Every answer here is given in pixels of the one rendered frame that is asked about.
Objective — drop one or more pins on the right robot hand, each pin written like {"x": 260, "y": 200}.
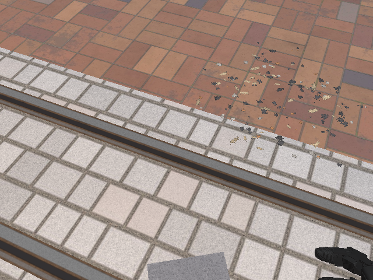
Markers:
{"x": 348, "y": 258}

